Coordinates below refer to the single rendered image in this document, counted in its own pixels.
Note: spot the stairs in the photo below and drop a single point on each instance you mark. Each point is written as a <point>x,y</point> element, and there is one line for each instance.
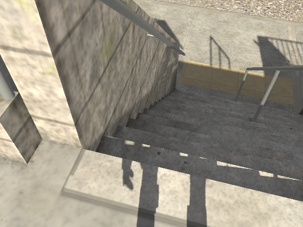
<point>215,138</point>

